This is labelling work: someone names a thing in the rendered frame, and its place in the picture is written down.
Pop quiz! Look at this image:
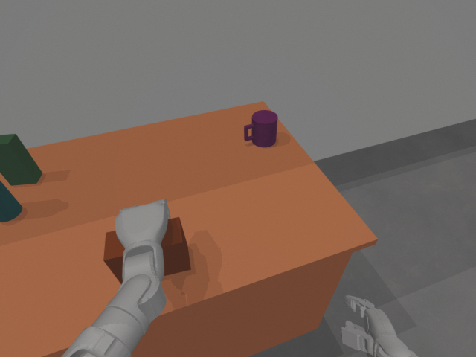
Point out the robot left hand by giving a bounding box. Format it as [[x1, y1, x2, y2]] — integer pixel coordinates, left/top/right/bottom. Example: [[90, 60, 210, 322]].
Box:
[[115, 199, 170, 249]]

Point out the robot right hand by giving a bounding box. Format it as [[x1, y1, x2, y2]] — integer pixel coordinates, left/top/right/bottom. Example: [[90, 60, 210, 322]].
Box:
[[341, 295, 397, 357]]

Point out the left robot forearm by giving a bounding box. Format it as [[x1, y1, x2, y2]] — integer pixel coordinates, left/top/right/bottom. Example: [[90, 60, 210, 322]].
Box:
[[61, 241, 167, 357]]

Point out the sponge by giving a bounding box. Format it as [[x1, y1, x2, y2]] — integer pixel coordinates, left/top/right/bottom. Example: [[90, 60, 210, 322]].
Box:
[[103, 217, 191, 284]]

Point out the table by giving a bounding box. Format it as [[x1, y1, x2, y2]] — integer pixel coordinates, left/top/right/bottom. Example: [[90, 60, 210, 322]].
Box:
[[0, 101, 378, 357]]

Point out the right robot forearm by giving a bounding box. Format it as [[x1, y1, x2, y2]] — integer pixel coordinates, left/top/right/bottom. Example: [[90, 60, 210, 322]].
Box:
[[373, 335, 418, 357]]

